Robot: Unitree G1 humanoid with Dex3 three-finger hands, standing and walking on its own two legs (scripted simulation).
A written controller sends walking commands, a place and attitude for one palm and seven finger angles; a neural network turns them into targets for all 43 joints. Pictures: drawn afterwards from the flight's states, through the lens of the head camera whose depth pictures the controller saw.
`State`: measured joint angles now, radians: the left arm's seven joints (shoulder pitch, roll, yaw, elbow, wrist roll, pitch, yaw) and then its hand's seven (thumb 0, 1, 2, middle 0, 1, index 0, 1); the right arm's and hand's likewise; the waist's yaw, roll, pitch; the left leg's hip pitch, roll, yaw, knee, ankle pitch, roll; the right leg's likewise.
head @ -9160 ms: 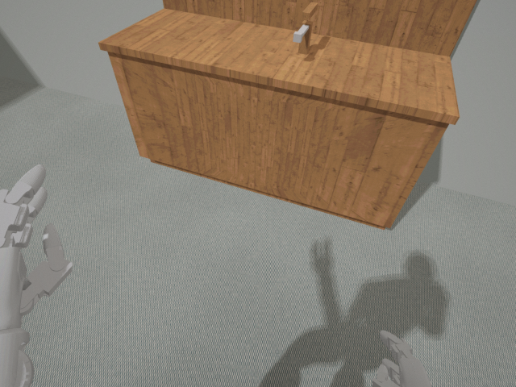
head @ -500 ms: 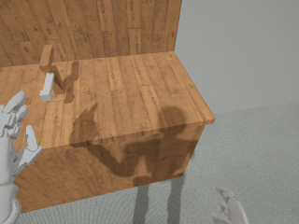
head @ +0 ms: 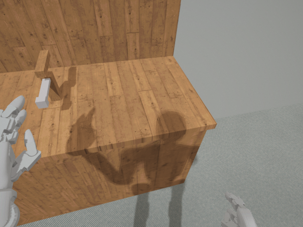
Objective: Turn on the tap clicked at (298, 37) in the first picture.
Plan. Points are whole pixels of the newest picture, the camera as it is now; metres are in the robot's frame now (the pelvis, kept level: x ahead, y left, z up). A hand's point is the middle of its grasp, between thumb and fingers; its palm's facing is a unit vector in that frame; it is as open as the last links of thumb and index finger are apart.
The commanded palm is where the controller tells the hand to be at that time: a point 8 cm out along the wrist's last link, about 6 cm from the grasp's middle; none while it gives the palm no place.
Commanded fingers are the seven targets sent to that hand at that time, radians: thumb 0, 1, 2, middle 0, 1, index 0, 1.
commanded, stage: shuffle to correct the standing spot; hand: left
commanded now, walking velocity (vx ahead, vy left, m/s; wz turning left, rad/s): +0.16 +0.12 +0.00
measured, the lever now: (42, 102) +0.44 +0.39 +0.06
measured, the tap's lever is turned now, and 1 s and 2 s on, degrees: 0 0 0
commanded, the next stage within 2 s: come to a stop and stand still in 0.68 s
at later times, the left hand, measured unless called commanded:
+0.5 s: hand (49, 118) +0.28 +0.25 +0.17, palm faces +0.37 -0.83 -0.42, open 7.4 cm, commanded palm +0.22 +0.30 +0.18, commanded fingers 0.00 0.90 0.90 -0.20 -0.30 -0.20 -0.30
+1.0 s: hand (36, 97) +0.34 +0.31 +0.18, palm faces +0.40 -0.82 -0.40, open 7.4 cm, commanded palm +0.27 +0.34 +0.18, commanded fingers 0.00 0.90 0.90 -0.20 -0.30 -0.20 -0.30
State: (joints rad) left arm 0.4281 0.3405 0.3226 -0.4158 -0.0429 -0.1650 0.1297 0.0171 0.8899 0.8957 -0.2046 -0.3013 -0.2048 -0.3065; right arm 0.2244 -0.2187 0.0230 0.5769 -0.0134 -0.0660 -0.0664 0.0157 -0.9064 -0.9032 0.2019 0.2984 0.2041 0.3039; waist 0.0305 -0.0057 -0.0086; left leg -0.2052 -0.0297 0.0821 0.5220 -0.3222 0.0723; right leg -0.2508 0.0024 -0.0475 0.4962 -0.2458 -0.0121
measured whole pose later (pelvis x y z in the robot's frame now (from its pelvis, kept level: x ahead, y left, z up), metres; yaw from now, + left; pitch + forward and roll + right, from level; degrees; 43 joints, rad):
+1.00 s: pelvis +0.11 +0.07 -0.01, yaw +0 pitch -3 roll +0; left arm 0.38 0.39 0.38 -0.49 -0.03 -0.19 0.12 0.02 0.89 0.90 -0.21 -0.30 -0.21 -0.31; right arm 0.16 -0.19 0.00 0.58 0.01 -0.12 -0.04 0.02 -0.91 -0.90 0.20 0.30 0.20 0.30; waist 0.01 -0.03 0.08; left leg -0.29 0.04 0.04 0.56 -0.23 -0.02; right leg -0.21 -0.04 -0.03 0.60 -0.35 0.02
